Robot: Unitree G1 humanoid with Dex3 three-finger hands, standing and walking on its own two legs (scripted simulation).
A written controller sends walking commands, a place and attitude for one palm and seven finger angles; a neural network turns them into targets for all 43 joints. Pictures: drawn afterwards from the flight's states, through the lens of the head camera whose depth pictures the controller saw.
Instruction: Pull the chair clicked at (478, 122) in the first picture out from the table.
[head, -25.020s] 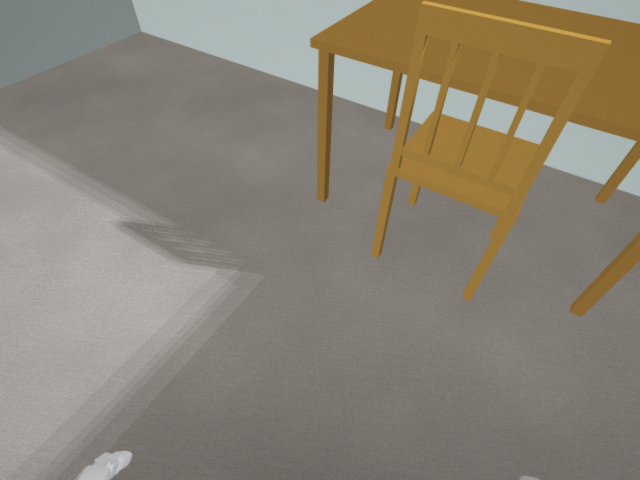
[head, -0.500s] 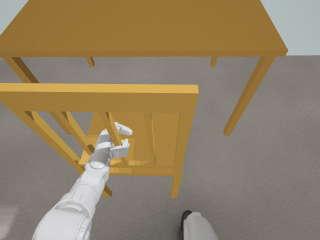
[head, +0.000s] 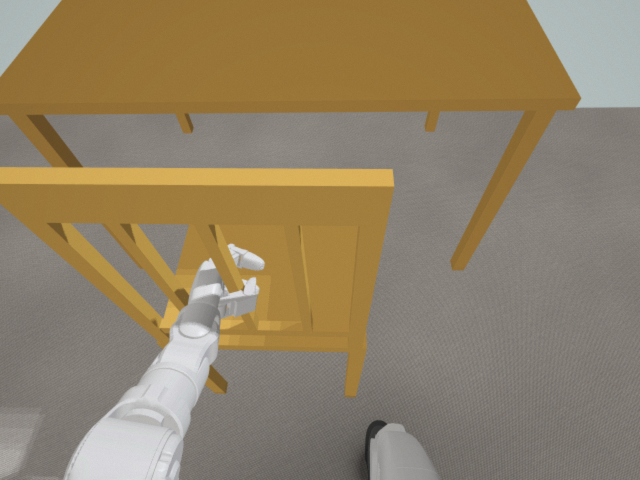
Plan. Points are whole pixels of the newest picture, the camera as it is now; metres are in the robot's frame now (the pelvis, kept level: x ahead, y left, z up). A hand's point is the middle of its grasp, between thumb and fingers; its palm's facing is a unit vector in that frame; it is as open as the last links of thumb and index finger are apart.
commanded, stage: step backward, pulling the chair out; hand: left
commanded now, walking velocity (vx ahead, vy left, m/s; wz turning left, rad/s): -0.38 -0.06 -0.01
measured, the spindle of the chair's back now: (234, 284) +0.37 +0.13 -0.04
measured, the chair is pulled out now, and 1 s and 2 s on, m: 0.27 0.28 0.29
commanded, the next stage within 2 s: stop walking, hand still on the chair in 0.26 s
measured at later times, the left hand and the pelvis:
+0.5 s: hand (249, 298) +0.36 +0.11 -0.05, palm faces -0.07 -0.97 -0.22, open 5.1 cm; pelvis +0.00 +0.00 +0.00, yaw -1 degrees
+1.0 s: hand (239, 302) +0.35 +0.12 -0.05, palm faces -0.15 -0.98 -0.16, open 5.1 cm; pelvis +0.05 +0.04 +0.02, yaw -2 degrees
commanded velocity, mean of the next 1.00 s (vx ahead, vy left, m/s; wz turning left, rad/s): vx -0.13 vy -0.03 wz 0.00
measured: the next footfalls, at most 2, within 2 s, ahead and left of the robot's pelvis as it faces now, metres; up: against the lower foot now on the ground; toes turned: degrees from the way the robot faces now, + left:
none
